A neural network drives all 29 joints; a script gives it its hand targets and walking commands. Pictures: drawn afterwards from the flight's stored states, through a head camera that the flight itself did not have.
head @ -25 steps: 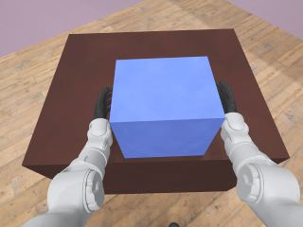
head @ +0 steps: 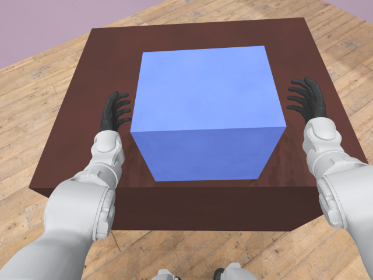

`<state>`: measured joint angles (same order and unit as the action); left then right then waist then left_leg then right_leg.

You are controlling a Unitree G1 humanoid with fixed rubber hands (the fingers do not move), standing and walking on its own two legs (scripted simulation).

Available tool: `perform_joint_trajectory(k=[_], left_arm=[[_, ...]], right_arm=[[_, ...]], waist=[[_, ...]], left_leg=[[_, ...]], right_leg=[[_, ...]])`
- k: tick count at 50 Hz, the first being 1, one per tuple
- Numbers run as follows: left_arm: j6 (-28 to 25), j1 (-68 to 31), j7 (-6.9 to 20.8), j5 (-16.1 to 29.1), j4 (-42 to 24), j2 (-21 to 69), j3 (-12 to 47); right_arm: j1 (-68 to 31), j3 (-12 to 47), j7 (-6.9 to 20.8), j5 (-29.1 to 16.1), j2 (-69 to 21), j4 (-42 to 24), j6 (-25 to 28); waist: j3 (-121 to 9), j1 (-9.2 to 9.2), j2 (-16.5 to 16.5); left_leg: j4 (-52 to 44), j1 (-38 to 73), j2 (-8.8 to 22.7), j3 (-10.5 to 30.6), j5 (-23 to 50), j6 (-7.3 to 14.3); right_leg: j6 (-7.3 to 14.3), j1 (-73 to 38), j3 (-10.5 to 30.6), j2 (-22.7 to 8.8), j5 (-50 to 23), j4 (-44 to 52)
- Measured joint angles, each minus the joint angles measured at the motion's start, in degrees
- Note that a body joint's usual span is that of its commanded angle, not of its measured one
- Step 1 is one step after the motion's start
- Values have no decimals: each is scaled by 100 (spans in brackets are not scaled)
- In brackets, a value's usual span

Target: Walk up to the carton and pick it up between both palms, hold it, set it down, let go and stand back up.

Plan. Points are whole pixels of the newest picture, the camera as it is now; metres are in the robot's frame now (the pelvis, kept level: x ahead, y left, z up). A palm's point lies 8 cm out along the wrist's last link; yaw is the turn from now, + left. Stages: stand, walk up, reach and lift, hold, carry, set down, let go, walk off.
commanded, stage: set down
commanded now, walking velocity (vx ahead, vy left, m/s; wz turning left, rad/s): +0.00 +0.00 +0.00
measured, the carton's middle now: (204, 120) +0.46 -0.03 +0.03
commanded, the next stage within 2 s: none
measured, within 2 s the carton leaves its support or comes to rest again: neither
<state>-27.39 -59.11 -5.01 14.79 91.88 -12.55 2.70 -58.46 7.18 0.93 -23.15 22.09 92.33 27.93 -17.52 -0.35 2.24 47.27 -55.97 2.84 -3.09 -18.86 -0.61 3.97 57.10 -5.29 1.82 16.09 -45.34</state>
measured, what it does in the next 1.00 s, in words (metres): stands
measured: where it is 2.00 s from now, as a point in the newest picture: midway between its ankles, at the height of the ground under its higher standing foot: outside the picture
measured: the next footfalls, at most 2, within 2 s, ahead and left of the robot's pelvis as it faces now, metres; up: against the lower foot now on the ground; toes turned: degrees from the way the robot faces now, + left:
none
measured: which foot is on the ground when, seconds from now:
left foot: down 0.00-1.00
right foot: down 0.00-1.00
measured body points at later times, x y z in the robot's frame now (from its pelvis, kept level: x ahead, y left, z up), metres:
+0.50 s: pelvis +0.00 -0.03 +0.01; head +0.08 -0.03 +0.46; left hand +0.48 +0.18 +0.13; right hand +0.48 -0.26 +0.12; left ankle +0.01 +0.12 -0.69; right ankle +0.04 -0.07 -0.69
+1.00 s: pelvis -0.01 +0.01 +0.04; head +0.03 +0.01 +0.49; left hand +0.46 +0.20 +0.17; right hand +0.44 -0.27 +0.18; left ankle +0.01 +0.12 -0.69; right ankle +0.04 -0.07 -0.69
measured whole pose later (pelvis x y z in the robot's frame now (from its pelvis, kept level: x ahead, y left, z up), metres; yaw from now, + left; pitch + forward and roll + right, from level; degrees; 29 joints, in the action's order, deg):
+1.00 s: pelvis -0.01 +0.01 +0.04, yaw +1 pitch +16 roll +0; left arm -3.7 -57.7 -2.5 17.6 70.1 -17.8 8.5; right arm -55.8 10.6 6.6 -30.4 29.5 75.6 6.2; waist -13.3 0.4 -0.9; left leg 30.7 -35.7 1.2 -2.8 -11.5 0.1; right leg 3.6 36.6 -5.0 1.6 9.1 -28.9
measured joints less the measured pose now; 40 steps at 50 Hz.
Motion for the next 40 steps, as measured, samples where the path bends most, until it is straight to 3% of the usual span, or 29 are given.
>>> perform_joint_trajectory(k=[6, 10, 15, 22, 30, 40], left_arm=[[387, -218, 139, 667, -378, -337, 582], [681, -470, 198, 822, -624, -417, 753], [1026, -703, 286, 715, -669, -405, 714], [1278, -565, 351, 374, -855, -492, 408], [1456, -261, 491, 172, -1162, -649, 198], [2012, 186, 479, 218, -1946, -723, 383]], right_arm=[[-136, 296, 268, -463, 405, -496, -511], [-260, 321, 424, -558, 474, -837, -920], [-316, 236, 433, -459, 346, -1114, -1330], [-151, 54, 133, -281, 137, -1484, -1527], [14, 295, -68, -597, 239, -1495, -1547], [308, 577, 161, -1019, 604, -1693, -1769]], waist=[[-54, 107, -149], [-44, 163, -240], [41, 180, -323], [48, 188, -331], [201, 180, -288], [350, 156, -247]], left_leg=[[14, -265, -33, 0, 153, -23], [-74, -312, -59, -7, 267, -29], [-306, -114, -94, 4, 364, 29], [-699, 369, -104, 115, 464, -49], [-1116, 1192, -110, 192, 487, -148], [-1508, 1953, -111, 147, 580, -63]], right_leg=[[61, 323, -9, -43, -67, -146], [99, 416, -6, -67, -118, -159], [142, 256, -13, -78, -171, -21], [204, -251, -97, -52, -201, 343], [157, -1130, -149, -26, -226, 816], [41, -1991, -86, 13, -476, 1446]])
